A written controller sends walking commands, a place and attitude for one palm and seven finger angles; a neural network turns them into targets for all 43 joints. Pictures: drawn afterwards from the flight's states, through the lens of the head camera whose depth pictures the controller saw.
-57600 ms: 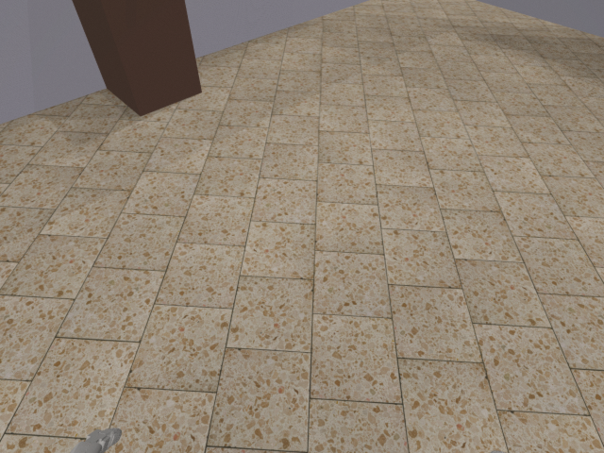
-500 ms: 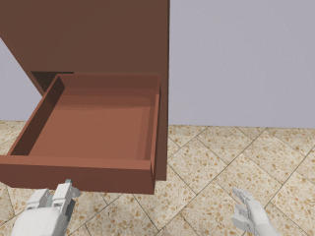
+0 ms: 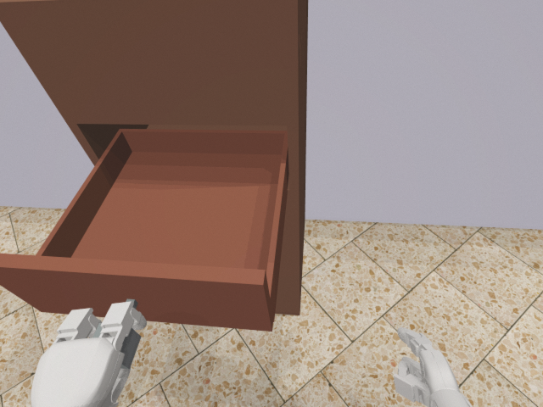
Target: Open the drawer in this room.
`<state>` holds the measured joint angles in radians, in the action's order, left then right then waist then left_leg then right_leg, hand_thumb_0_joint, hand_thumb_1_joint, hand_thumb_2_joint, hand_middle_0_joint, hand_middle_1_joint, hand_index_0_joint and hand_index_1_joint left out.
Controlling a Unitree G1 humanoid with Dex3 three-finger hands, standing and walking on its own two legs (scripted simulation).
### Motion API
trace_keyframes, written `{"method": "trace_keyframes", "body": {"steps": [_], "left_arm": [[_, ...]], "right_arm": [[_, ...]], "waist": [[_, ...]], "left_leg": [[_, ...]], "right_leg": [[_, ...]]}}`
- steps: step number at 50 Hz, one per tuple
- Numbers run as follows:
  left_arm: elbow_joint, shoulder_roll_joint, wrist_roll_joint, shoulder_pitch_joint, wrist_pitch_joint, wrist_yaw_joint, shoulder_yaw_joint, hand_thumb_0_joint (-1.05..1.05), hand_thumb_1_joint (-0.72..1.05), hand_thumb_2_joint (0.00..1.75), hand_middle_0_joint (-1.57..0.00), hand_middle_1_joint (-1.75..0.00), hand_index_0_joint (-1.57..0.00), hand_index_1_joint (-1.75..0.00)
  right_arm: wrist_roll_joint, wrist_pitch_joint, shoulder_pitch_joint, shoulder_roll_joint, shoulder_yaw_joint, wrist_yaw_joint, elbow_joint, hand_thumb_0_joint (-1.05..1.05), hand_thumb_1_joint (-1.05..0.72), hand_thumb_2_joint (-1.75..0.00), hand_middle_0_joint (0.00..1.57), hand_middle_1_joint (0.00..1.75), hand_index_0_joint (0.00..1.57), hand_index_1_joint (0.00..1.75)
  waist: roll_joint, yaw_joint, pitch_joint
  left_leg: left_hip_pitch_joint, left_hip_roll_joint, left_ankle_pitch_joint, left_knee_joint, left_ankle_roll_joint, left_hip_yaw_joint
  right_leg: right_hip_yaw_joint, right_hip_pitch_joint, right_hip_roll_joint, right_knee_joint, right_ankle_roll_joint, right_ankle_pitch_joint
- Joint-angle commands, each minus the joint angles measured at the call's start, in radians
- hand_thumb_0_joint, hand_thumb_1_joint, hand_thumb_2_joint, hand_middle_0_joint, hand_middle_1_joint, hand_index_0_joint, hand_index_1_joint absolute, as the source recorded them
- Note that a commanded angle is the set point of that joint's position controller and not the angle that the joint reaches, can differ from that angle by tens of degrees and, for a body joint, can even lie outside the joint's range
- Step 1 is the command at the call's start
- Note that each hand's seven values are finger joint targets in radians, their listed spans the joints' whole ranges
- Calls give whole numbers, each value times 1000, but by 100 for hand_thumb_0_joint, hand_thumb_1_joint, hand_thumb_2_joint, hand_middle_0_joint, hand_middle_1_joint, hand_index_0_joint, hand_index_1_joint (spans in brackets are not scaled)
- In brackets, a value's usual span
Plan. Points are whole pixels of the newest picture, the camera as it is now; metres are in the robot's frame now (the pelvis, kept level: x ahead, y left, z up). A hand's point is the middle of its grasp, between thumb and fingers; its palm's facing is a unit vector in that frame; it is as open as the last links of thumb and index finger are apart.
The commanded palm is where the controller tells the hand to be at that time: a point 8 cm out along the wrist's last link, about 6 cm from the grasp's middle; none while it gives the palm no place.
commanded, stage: open the thumb to release the handle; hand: left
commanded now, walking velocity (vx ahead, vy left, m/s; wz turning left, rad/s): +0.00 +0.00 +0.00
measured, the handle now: (120, 330) +0.20 +0.23 +0.04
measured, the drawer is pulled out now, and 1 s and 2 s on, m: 0.30 0.30 0.30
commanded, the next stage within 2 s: lift the hand off the handle in 0.24 s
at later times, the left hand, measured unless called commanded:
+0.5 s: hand (111, 372) +0.15 +0.23 +0.03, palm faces +0.04 -0.10 -0.99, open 13.7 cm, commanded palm +0.13 +0.22 +0.08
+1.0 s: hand (90, 350) +0.17 +0.24 +0.07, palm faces +0.07 -0.09 -0.99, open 13.6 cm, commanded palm +0.13 +0.24 +0.14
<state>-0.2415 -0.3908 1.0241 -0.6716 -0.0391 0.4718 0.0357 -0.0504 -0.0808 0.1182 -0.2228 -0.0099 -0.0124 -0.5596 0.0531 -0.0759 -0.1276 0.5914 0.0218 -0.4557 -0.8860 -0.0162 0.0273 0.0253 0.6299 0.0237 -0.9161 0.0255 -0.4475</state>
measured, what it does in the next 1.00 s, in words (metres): stands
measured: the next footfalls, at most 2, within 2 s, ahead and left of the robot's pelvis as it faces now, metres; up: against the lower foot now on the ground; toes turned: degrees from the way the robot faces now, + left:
none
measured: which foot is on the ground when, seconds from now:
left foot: down 0.00-1.00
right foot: down 0.00-1.00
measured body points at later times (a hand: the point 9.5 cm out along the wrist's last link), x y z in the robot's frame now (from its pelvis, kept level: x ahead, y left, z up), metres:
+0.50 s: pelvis -0.01 +0.00 +0.00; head +0.03 -0.03 +0.45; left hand +0.15 +0.23 +0.08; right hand +0.21 -0.21 -0.10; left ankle -0.01 +0.13 -0.69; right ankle +0.01 -0.10 -0.69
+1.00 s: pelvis +0.00 +0.01 +0.02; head +0.01 -0.02 +0.47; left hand +0.16 +0.24 +0.13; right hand +0.23 -0.20 -0.07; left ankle -0.01 +0.13 -0.69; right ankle +0.00 -0.10 -0.69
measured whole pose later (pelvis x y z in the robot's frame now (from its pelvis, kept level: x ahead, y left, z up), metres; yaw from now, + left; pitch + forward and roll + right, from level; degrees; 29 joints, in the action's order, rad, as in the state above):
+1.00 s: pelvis +0.00 +0.01 +0.02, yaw +1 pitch +4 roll +0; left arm -0.31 -0.42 0.99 -0.57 0.04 0.33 0.05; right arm -0.03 -0.07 0.10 -0.24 0.01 0.01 -0.57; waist 0.07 -0.10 -0.09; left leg 0.43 0.02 -0.40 -0.75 -0.01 0.01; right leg 0.01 0.45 0.02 -0.76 0.01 -0.38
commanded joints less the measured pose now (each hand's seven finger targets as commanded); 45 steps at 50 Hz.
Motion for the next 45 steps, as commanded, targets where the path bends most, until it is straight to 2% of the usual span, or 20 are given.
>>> {"method": "trace_keyframes", "body": {"steps": [1,4,7,9,12,14,15,16,17,20,23,26,32,35,37,40,42,43,44,45], "left_arm": [[-173,-162,-12,-59,21,31,-166,0,-8,48,-33,-124,-33,-124],[-166,-160,-13,-75,12,17,-164,0,-29,39,-32,-122,-32,-122],[-152,-166,-13,-58,3,8,-177,0,-50,30,-30,-120,-30,-120],[-154,-168,-9,-35,-3,7,-177,0,-50,30,-30,-120,-30,-120],[-133,-175,-5,-16,-11,10,-192,0,-50,30,-30,-120,-30,-120],[-142,-161,-1,-27,-21,12,-183,0,-50,30,-30,-120,-30,-120],[-153,-168,-2,-18,-20,16,-185,0,-50,30,-30,-120,-30,-120],[-151,-157,0,-35,-19,20,-177,0,-50,30,-30,-120,-30,-120],[-124,-76,9,30,-15,16,-85,0,-50,30,-30,-120,-30,-120],[-137,-114,17,64,-20,25,-115,0,-50,30,-30,-120,-30,-120],[-145,-96,42,102,-13,31,-79,0,-50,30,-30,-120,-30,-120],[-144,-90,49,160,4,32,-56,0,-50,30,-30,-120,-30,-120],[-127,-65,35,153,44,2,-15,0,-50,30,-30,-120,-30,-120],[-208,-144,26,176,52,-8,-77,0,-50,30,-30,-120,-30,-120],[-228,-115,17,179,57,-23,-44,0,-50,30,-30,-120,-30,-120],[-238,-154,5,168,60,-39,-88,0,-50,30,-30,-120,-30,-120],[-254,-140,-3,174,63,-56,-77,0,-50,30,-30,-120,-30,-120],[-254,-141,-7,183,65,-64,-76,0,-50,30,-30,-120,-30,-120],[-274,-153,-12,195,66,-71,-90,0,-50,30,-30,-120,-30,-120],[-279,-178,-23,171,74,-77,-119,0,-50,30,-30,-120,-30,-120]], "right_arm": [[8,59,-137,-96,-28,14,169,0,-90,-90,20,30,20,30],[10,61,-140,-97,-27,13,172,0,-90,-90,20,30,20,30],[11,60,-142,-98,-28,15,169,0,-90,-90,20,30,20,30],[8,62,-141,-98,-29,14,169,0,-90,-90,20,30,20,30],[7,62,-137,-99,-32,16,162,0,-90,-90,20,30,20,30],[5,64,-136,-97,-37,13,163,0,-90,-90,20,30,20,30],[1,64,-132,-102,-38,11,161,0,-90,-90,20,30,20,30],[2,65,-133,-99,-37,8,164,0,-90,-90,20,30,20,30],[-3,63,-131,-96,-40,1,151,0,-90,-90,20,30,20,30],[-6,67,-127,-103,-50,2,152,0,-90,-90,20,30,20,30],[-8,70,-124,-96,-47,0,155,0,-90,-90,20,30,20,30],[-8,69,-123,-96,-43,2,150,0,-90,-90,20,30,20,30],[7,72,-133,-91,-34,11,151,0,-90,-90,20,30,20,30],[7,70,-147,-94,-27,23,156,0,-90,-90,20,30,20,30],[10,72,-148,-85,-21,21,155,0,-90,-90,20,30,20,30],[12,70,-155,-90,-16,28,156,0,-90,-90,20,30,20,30],[17,68,-158,-87,-15,25,154,0,-90,-90,20,30,20,30],[17,68,-159,-87,-13,26,153,0,-90,-90,20,30,20,30],[18,67,-159,-89,-15,28,152,0,-90,-90,20,30,20,30],[20,66,-165,-94,-12,32,159,0,-90,-90,20,30,20,30]], "waist": [[-67,-16,-113],[-42,-21,-78],[-59,-21,-58],[-34,-20,-59],[-50,-19,-55],[-19,-25,-76],[-24,-20,-102],[-18,-26,-105],[-30,8,-78],[-49,1,-104],[-47,1,-130],[-58,13,-133],[-71,5,-121],[-57,-10,-147],[-55,-4,-118],[-46,-10,-88],[-25,-10,-65],[-40,-11,-64],[-27,-10,-70],[-25,-20,-75]], "left_leg": [[-122,-66,239,102,36,-17],[-119,-63,226,116,36,-14],[-112,-63,210,128,37,-15],[-123,-64,199,129,36,-13],[-121,-66,191,133,35,-16],[-132,-65,208,132,34,-13],[-147,-63,232,132,30,-17],[-147,-63,233,130,30,-16],[-137,-61,230,122,32,-21],[-141,-56,232,120,31,-26],[-148,-58,223,112,31,-28],[-154,-57,207,109,31,-29],[-153,-52,226,131,34,-30],[-176,-55,241,149,35,-30],[-192,-55,236,156,38,-30],[-204,-53,246,175,37,-30],[-213,-50,238,193,37,-29],[-218,-50,244,198,38,-29],[-229,-48,249,209,37,-26],[-234,-47,260,219,36,-27]], "right_leg": [[68,-115,7,202,16,317],[59,-117,8,217,17,289],[58,-125,9,231,15,272],[59,-114,8,239,16,243],[59,-110,11,243,18,225],[55,-113,12,235,20,243],[57,-113,15,229,23,259],[50,-109,14,220,22,253],[30,-72,16,209,20,251],[29,-68,21,207,21,233],[28,-49,19,193,24,210],[28,-35,17,200,23,185],[7,-88,18,203,19,223],[31,-135,17,227,21,238],[23,-127,12,239,18,224],[34,-155,12,271,17,234],[23,-161,9,278,14,221],[19,-167,9,282,11,225],[17,-182,7,291,10,235],[28,-212,9,306,10,248]]}}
